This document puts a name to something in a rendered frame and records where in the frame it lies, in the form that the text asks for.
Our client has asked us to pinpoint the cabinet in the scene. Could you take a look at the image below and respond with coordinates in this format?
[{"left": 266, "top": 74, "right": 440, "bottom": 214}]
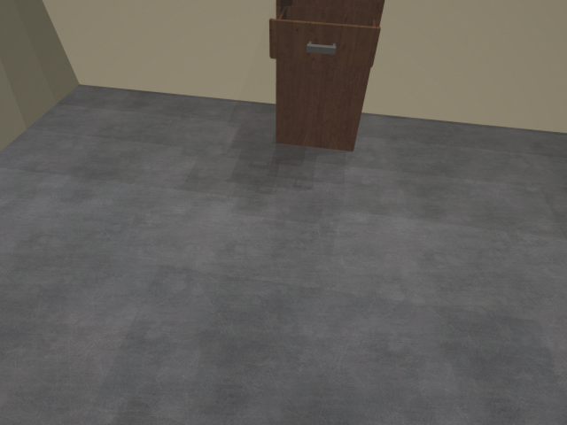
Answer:
[{"left": 276, "top": 0, "right": 384, "bottom": 151}]

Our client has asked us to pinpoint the handle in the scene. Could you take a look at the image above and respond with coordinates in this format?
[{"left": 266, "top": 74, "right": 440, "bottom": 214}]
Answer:
[{"left": 307, "top": 42, "right": 336, "bottom": 55}]

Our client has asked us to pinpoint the drawer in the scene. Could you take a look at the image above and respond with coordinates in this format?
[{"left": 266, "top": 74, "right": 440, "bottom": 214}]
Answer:
[{"left": 269, "top": 6, "right": 381, "bottom": 67}]

